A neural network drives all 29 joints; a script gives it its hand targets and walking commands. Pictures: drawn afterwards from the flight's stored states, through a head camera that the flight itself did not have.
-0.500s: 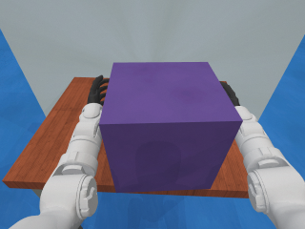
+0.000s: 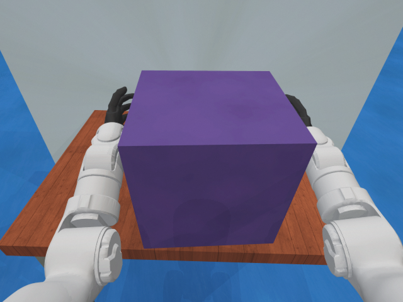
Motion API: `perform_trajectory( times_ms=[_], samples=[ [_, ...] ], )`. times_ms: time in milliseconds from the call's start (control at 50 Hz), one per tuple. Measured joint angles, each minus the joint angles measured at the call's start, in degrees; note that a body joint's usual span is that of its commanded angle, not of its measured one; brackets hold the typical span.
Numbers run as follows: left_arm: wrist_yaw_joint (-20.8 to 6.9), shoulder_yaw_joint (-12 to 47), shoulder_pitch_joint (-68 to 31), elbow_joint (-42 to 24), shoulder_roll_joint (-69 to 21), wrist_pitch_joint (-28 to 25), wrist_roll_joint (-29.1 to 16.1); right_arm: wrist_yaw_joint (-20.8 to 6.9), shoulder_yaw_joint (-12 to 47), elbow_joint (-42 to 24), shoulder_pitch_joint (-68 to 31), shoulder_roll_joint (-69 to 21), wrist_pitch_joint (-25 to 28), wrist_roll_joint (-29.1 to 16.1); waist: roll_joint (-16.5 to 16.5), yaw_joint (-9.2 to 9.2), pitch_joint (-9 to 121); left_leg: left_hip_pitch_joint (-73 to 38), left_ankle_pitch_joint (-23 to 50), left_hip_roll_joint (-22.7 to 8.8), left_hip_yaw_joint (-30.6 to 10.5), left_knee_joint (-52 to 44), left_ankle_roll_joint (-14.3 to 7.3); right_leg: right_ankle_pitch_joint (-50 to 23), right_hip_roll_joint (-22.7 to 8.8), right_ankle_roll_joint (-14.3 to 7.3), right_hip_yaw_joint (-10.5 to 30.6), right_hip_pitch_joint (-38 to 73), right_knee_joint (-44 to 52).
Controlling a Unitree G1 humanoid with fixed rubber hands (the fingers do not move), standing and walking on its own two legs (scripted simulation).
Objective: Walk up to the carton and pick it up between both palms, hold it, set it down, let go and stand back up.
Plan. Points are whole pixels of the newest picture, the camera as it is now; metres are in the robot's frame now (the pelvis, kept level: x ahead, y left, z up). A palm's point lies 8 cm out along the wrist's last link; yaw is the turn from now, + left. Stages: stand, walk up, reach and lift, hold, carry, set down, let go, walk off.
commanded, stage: reach and lift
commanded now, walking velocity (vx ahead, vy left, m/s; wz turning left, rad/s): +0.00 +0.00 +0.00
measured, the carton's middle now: (208, 157) +0.39 +0.01 +0.13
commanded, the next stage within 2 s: hold in 1.74 s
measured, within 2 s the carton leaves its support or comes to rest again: neither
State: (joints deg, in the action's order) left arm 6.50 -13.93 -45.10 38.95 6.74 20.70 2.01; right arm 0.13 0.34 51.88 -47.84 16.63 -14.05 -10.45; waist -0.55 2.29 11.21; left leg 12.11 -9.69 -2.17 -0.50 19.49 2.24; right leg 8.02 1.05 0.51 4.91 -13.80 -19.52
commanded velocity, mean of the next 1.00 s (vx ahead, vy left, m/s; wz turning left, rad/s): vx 0.00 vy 0.00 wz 0.00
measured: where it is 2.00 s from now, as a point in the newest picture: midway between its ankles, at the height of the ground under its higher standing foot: outside the picture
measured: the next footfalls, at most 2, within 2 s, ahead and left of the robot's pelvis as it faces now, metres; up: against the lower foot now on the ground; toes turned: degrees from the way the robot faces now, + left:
none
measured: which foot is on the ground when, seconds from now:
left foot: down 0.00-1.00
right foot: down 0.00-1.00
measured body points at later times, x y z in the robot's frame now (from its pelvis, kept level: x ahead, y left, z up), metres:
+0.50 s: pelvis +0.00 +0.00 +0.00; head -0.08 +0.00 +0.44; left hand +0.39 +0.20 +0.24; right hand +0.41 -0.17 +0.25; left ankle +0.00 +0.14 -0.75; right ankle +0.02 -0.13 -0.75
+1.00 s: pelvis +0.00 +0.00 +0.00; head -0.09 +0.01 +0.44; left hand +0.38 +0.21 +0.28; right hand +0.40 -0.17 +0.28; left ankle +0.00 +0.14 -0.75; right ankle +0.02 -0.13 -0.75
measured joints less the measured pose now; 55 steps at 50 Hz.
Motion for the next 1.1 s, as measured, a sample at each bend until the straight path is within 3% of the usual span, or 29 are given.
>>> perform_trajectory(
  times_ms=[460, 760, 1100],
  samples=[
    [-2.4, -2.5, -2.0, -3.3, 1.5, 8.3, 0.8, 2.1, 0.0, -1.0, -4.9, -0.4, -7.3, -2.1, -0.1, -1.24, 1.9, -0.7, 0.1, 0.0, -0.1, 0.2, 0.0, -0.2, 0.0, 0.0, 0.0, 0.8, 0.0],
    [-4.1, -3.2, -4.7, -4.1, 3.1, 13.1, 0.8, 5.6, 0.0, -3.0, -7.5, -0.4, -12.4, -5.6, -0.2, -2.01, 2.8, -0.9, 0.1, 0.0, -0.1, 0.2, 0.0, -0.2, 0.0, 0.1, 0.0, 1.0, 0.0],
    [-4.7, -3.2, -7.6, -4.1, 5.0, 17.7, 0.4, 6.2, 0.0, -1.2, -11.0, -0.4, -15.4, -6.6, -0.1, -2.23, 3.7, -0.9, 0.1, 0.0, -0.1, 0.2, 0.0, -0.2, 0.0, 0.1, 0.0, 1.0, 0.0]
  ],
)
